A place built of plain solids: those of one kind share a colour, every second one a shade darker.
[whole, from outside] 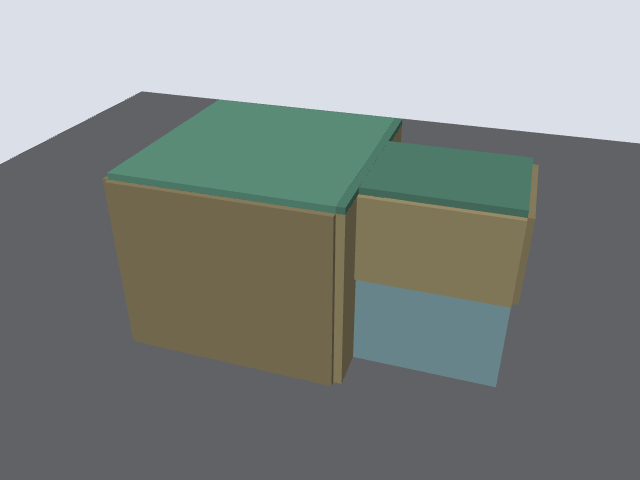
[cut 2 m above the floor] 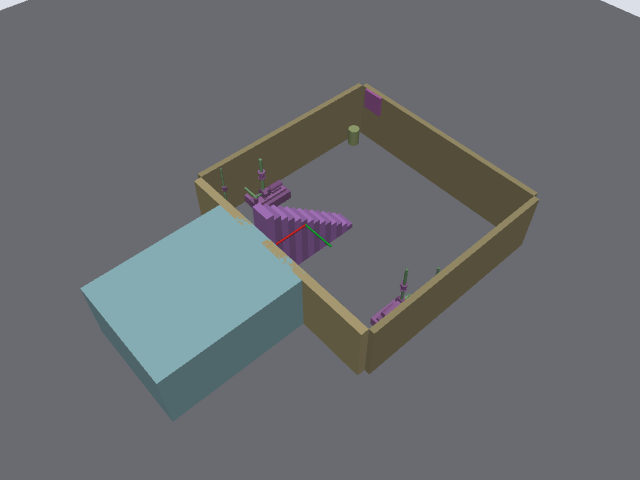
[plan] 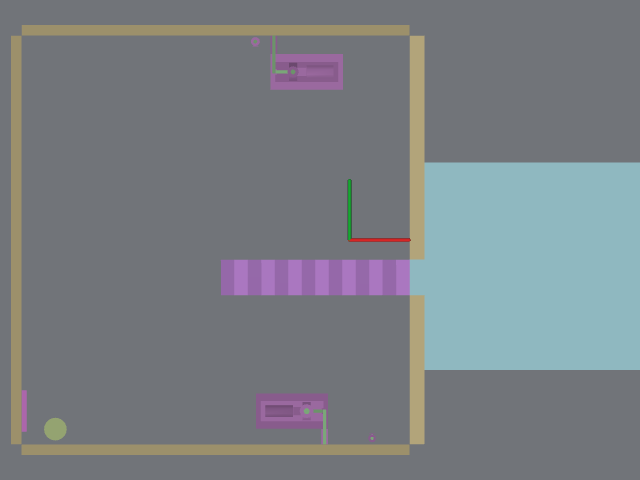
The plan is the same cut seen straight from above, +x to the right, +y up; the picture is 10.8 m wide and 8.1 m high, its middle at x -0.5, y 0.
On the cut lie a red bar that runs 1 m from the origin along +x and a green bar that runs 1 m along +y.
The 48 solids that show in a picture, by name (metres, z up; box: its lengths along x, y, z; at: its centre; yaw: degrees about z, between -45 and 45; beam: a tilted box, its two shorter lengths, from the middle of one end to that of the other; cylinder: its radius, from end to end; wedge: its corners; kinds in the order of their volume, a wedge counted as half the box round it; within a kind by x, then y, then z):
{
 "floor_1": {"box": [4.52, 3.51, 3.25], "at": [3.27, -0.44, 1.33]},
 "wall_1": {"box": [0.18, 6.9, 5.58], "at": [-5.63, 0.0, 2.74]},
 "wall_2": {"box": [6.55, 0.18, 5.58], "at": [-2.26, -3.54, 2.74]},
 "wall_3": {"box": [6.55, 0.18, 5.58], "at": [-2.26, 3.54, 2.74]},
 "wall_4": {"box": [0.25, 2.52, 5.58], "at": [1.14, -2.19, 2.74]},
 "wall_5": {"box": [0.25, 3.78, 5.58], "at": [1.14, 1.56, 2.74]},
 "wall_6": {"box": [4.27, 0.18, 2.58], "at": [3.4, -2.29, 4.24]},
 "wall_7": {"box": [0.18, 3.51, 2.58], "at": [5.63, -0.44, 4.24]},
 "roof_1": {"box": [6.55, 6.9, 0.2], "at": [-2.26, 0.0, 5.63]},
 "roof_2": {"box": [0.25, 6.9, 0.2], "at": [1.14, 0.0, 5.63]},
 "roof_3": {"box": [4.27, 3.51, 0.2], "at": [3.4, -0.44, 5.63]},
 "tread_1": {"wedge": [[-2.17, -0.93, -0.05], [-2.17, -0.93, 0.2], [-2.17, -0.33, -0.05], [-2.17, -0.33, 0.2], [-1.94, -0.93, -0.05], [-1.94, -0.93, 0.19], [-1.94, -0.33, -0.05], [-1.94, -0.33, 0.19]]},
 "tread_2": {"wedge": [[-1.95, -0.93, -0.05], [-1.95, -0.93, 0.39], [-1.95, -0.33, -0.05], [-1.95, -0.33, 0.39], [-1.72, -0.93, -0.05], [-1.72, -0.93, 0.39], [-1.71, -0.33, -0.05], [-1.71, -0.33, 0.39]]},
 "tread_3": {"wedge": [[-1.72, -0.93, -0.05], [-1.72, -0.93, 0.59], [-1.72, -0.33, -0.05], [-1.72, -0.33, 0.59], [-1.49, -0.93, -0.05], [-1.49, -0.93, 0.59], [-1.49, -0.33, -0.05], [-1.49, -0.33, 0.59]]},
 "tread_4": {"wedge": [[-1.49, -0.93, -0.05], [-1.49, -0.93, 0.79], [-1.49, -0.33, -0.05], [-1.49, -0.33, 0.79], [-1.26, -0.93, -0.05], [-1.26, -0.93, 0.78], [-1.26, -0.33, -0.05], [-1.26, -0.33, 0.78]]},
 "tread_5": {"wedge": [[-1.26, -0.93, -0.05], [-1.26, -0.93, 0.98], [-1.26, -0.33, -0.05], [-1.26, -0.33, 0.98], [-1.03, -0.93, -0.05], [-1.03, -0.93, 0.98], [-1.03, -0.33, -0.05], [-1.03, -0.33, 0.98]]},
 "tread_6": {"wedge": [[-1.04, -0.93, -0.05], [-1.04, -0.93, 1.18], [-1.03, -0.33, -0.05], [-1.03, -0.33, 1.18], [-0.8, -0.93, -0.05], [-0.8, -0.93, 1.18], [-0.8, -0.33, -0.05], [-0.8, -0.33, 1.18]]},
 "tread_7": {"wedge": [[-0.81, -0.93, -0.05], [-0.81, -0.93, 1.37], [-0.81, -0.33, -0.05], [-0.81, -0.33, 1.37], [-0.58, -0.93, -0.05], [-0.58, -0.93, 1.37], [-0.58, -0.33, -0.05], [-0.58, -0.33, 1.37]]},
 "tread_8": {"wedge": [[-0.58, -0.93, -0.05], [-0.58, -0.93, 1.57], [-0.58, -0.33, -0.05], [-0.58, -0.33, 1.57], [-0.35, -0.93, -0.05], [-0.35, -0.93, 1.57], [-0.35, -0.33, -0.05], [-0.35, -0.33, 1.57]]},
 "tread_9": {"wedge": [[-0.35, -0.93, -0.05], [-0.35, -0.93, 1.77], [-0.35, -0.33, -0.05], [-0.35, -0.33, 1.77], [-0.12, -0.93, -0.05], [-0.12, -0.93, 1.77], [-0.12, -0.33, -0.05], [-0.12, -0.33, 1.77]]},
 "tread_10": {"wedge": [[-0.12, -0.93, -0.05], [-0.12, -0.93, 1.96], [-0.12, -0.33, -0.05], [-0.12, -0.33, 1.96], [0.11, -0.93, -0.05], [0.11, -0.93, 1.96], [0.11, -0.33, -0.05], [0.11, -0.33, 1.96]]},
 "tread_11": {"wedge": [[0.1, -0.93, -0.05], [0.1, -0.93, 2.16], [0.1, -0.33, -0.05], [0.1, -0.33, 2.16], [0.33, -0.93, -0.05], [0.33, -0.93, 2.16], [0.33, -0.33, -0.05], [0.33, -0.33, 2.16]]},
 "tread_12": {"wedge": [[0.33, -0.93, -0.05], [0.33, -0.93, 2.36], [0.33, -0.33, -0.05], [0.33, -0.33, 2.36], [0.56, -0.93, -0.05], [0.56, -0.93, 2.35], [0.56, -0.33, -0.05], [0.56, -0.33, 2.36]]},
 "tread_13": {"wedge": [[0.55, -0.33, -0.05], [0.55, -0.33, 2.55], [0.56, -0.93, -0.05], [0.56, -0.93, 2.55], [0.79, -0.93, -0.05], [0.79, -0.93, 2.55], [0.79, -0.33, -0.05], [0.79, -0.33, 2.55]]},
 "tread_14": {"wedge": [[0.78, -0.33, -0.05], [0.78, -0.33, 2.75], [0.79, -0.93, -0.05], [0.79, -0.93, 2.75], [1.02, -0.93, -0.05], [1.02, -0.93, 2.75], [1.02, -0.33, -0.05], [1.02, -0.33, 2.75]]},
 "plant_1": {"cylinder": 0.07, "from": [-1.59, 3.35, 1.33], "to": [-1.59, 3.35, 1.35]},
 "plant_2": {"wedge": [[-1.42, -2.99, 0.63], [-1.42, -2.93, 0.69], [-1.42, -2.85, 0.69], [-1.42, -2.79, 0.63], [-0.96, -2.99, 0.63], [-0.96, -2.93, 0.69], [-0.96, -2.85, 0.69], [-0.96, -2.79, 0.63]]},
 "plant_3": {"box": [0.12, 0.31, 0.32], "at": [-1.28, 3.29, 0.11]},
 "plant_4": {"wedge": [[-1.02, 2.68, 0.61], [-1.02, 2.77, 0.7], [-1.02, 2.9, 0.7], [-1.02, 2.99, 0.61], [-0.88, 2.68, 0.61], [-0.88, 2.77, 0.7], [-0.88, 2.9, 0.7], [-0.88, 2.99, 0.61]]},
 "plant_5": {"box": [1.22, 0.6, 0.36], "at": [-0.97, -2.89, 0.13]},
 "plant_6": {"box": [1.06, 0.34, 0.09], "at": [-0.97, -2.89, 0.35]},
 "plant_7": {"cylinder": 0.09, "from": [-0.95, 2.84, 1.34], "to": [-0.95, 2.84, 1.36]},
 "plant_8": {"box": [0.16, 0.14, 0.26], "at": [-0.88, -2.89, 0.53]},
 "plant_9": {"wedge": [[-0.8, -3.04, 0.65], [-0.8, -2.95, 0.74], [-0.8, -2.82, 0.74], [-0.8, -2.73, 0.65], [-0.66, -3.04, 0.65], [-0.66, -2.95, 0.74], [-0.66, -2.82, 0.74], [-0.66, -2.73, 0.65]]},
 "plant_10": {"box": [0.16, 0.14, 0.26], "at": [-0.8, 2.84, 0.48]},
 "plant_11": {"cylinder": 0.12, "from": [-0.73, -2.89, 1.48], "to": [-0.73, -2.89, 1.51]},
 "plant_12": {"wedge": [[-0.72, 2.73, 0.59], [-0.72, 2.79, 0.65], [-0.72, 2.88, 0.65], [-0.72, 2.94, 0.59], [-0.27, 2.73, 0.59], [-0.27, 2.79, 0.65], [-0.27, 2.88, 0.65], [-0.27, 2.94, 0.59]]},
 "plant_13": {"box": [1.23, 0.61, 0.32], "at": [-0.72, 2.84, 0.11]},
 "plant_14": {"box": [1.07, 0.34, 0.09], "at": [-0.72, 2.84, 0.31]},
 "plant_15": {"box": [0.12, 0.26, 0.36], "at": [-0.42, -3.32, 0.13]},
 "bin_1": {"cylinder": 0.19, "from": [-4.97, -3.19, 0.0], "to": [-4.97, -3.19, 0.62]},
 "pipe_1": {"box": [0.06, 0.64, 0.06], "at": [-1.28, 3.13, 0.54]},
 "pipe_2": {"box": [0.22, 0.06, 0.06], "at": [-1.14, 2.84, 0.54]},
 "pipe_3": {"cylinder": 0.039, "from": [-0.95, 2.84, 0.69], "to": [-0.95, 2.84, 5.53]},
 "pipe_4": {"cylinder": 0.048, "from": [-0.73, -2.89, 0.74], "to": [-0.73, -2.89, 5.53]},
 "pipe_5": {"box": [0.06, 0.59, 0.06], "at": [-0.42, -3.15, 0.59]},
 "pipe_6": {"cylinder": 0.026, "from": [0.38, -3.35, 0.0], "to": [0.38, -3.35, 2.54]},
 "cabinet_1": {"box": [0.09, 0.71, 0.85], "at": [-5.49, -2.89, 1.71]}
}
